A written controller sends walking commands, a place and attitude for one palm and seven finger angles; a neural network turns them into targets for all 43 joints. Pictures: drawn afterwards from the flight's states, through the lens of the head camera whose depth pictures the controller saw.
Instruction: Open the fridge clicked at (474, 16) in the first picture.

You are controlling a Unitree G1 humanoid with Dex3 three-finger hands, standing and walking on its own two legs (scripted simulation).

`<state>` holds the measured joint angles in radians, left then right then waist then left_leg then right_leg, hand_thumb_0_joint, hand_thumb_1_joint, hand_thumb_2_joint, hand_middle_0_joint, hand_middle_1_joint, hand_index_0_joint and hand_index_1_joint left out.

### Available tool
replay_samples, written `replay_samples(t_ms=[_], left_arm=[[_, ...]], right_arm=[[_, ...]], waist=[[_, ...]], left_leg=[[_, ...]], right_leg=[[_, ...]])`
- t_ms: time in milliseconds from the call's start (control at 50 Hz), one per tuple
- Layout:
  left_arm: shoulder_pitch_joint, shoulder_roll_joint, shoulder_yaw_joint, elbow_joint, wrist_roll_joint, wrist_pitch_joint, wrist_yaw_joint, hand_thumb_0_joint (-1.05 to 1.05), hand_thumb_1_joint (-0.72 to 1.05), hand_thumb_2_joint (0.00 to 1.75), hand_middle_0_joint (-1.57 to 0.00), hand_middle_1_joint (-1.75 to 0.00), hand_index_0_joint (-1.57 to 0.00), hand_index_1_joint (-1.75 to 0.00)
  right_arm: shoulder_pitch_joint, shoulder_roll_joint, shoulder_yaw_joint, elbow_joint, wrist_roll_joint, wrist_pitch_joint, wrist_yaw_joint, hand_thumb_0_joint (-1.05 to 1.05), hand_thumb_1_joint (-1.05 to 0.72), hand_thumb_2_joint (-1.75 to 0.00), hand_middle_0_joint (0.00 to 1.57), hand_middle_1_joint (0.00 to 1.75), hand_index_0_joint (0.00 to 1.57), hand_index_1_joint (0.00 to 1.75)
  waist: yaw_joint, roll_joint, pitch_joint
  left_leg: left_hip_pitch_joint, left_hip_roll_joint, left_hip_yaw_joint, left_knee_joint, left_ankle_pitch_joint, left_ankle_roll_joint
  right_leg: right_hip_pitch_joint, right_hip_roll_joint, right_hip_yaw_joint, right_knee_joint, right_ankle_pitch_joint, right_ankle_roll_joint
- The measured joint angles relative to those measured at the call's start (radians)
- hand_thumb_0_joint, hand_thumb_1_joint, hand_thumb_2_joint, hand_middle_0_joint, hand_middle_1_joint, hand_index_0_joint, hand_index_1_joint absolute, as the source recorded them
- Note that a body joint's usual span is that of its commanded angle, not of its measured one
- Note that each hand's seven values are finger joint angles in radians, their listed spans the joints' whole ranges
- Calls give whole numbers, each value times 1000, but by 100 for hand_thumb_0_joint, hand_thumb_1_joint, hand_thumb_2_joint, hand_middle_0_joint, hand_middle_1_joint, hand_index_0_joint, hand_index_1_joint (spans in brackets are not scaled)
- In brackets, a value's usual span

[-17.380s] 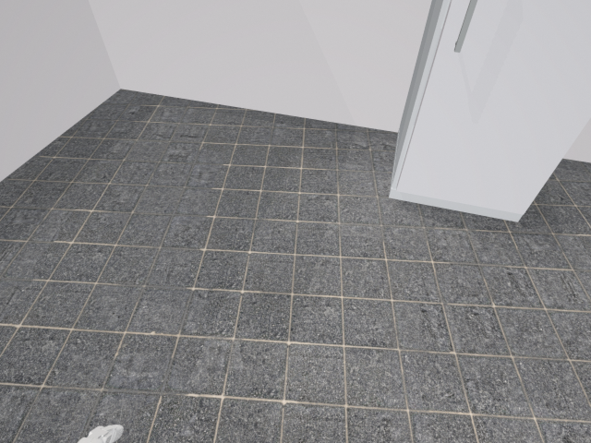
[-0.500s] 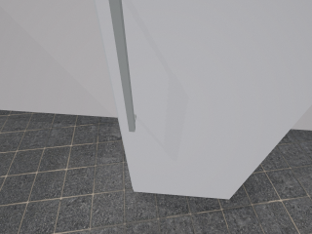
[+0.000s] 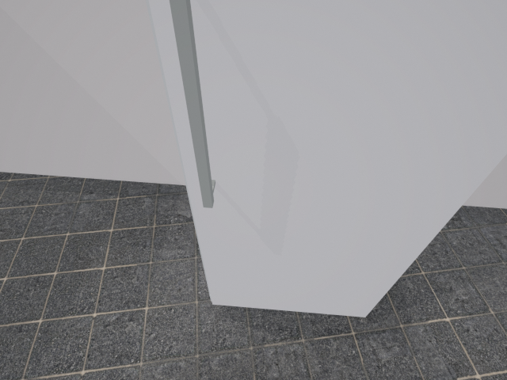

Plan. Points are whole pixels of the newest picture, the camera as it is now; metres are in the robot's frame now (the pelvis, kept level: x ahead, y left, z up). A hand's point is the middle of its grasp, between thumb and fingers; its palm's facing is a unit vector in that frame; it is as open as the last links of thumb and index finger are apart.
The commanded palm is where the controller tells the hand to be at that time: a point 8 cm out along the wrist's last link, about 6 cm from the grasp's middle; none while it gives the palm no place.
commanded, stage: look again from close up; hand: left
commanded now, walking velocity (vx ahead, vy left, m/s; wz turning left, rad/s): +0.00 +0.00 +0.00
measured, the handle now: (200, 119) +0.45 +0.12 +0.19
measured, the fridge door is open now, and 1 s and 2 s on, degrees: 0 0 0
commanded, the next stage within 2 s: raise the hand to about handle height in 0.58 s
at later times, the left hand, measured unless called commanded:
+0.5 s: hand out of the picture +0.00 +0.18 -0.18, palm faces +0.01 -0.98 -0.20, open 7.4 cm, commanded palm none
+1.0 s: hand (143, 330) +0.18 +0.17 +0.02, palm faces -0.03 -1.00 -0.04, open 8.1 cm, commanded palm +0.11 +0.25 -0.02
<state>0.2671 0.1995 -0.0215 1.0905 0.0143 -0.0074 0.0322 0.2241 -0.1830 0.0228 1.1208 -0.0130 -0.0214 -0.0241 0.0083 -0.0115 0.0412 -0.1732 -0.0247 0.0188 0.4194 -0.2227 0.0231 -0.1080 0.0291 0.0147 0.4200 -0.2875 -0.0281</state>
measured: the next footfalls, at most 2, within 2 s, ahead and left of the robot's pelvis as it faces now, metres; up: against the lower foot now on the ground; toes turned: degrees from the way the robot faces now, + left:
none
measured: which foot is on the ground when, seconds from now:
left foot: down 0.00-1.00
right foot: down 0.00-1.00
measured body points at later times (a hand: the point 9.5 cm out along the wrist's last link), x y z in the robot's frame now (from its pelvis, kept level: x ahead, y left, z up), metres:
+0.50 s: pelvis -0.01 +0.00 +0.00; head +0.00 +0.01 +0.45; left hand +0.00 +0.24 -0.16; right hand +0.02 -0.23 -0.15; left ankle +0.00 +0.10 -0.74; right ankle -0.04 -0.10 -0.74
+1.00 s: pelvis -0.03 +0.00 -0.04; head -0.03 +0.00 +0.41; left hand +0.18 +0.23 +0.02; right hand +0.16 -0.24 -0.10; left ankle +0.00 +0.10 -0.74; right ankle -0.04 -0.10 -0.74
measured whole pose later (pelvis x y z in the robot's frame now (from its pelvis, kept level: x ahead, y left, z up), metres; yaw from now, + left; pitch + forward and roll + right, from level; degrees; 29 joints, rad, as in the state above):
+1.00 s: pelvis -0.03 +0.00 -0.04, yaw +1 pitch +5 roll +1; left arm 0.34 0.20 0.14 0.18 -0.25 -0.47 -0.29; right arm 0.17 -0.23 -0.02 0.63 0.02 -0.22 -0.01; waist -0.03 0.00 -0.12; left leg -0.54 -0.03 0.02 0.79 -0.34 0.03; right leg -0.48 0.02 0.00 0.82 -0.43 -0.03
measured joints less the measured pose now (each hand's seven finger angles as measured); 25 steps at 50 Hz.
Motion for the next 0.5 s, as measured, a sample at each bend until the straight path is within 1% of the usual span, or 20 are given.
replay_samples(t_ms=[500], left_arm=[[5, -12, 1, 10, 1, -3, -4, 1, 91, 90, -20, -30, -20, -30]], right_arm=[[0, -1, -4, 12, -1, -3, -1, 0, -90, -90, 20, 30, 20, 30]], waist=[[3, -7, -3]], left_leg=[[-2, -5, -2, -22, 22, 4]], right_leg=[[-4, -5, -3, -16, 18, 4]])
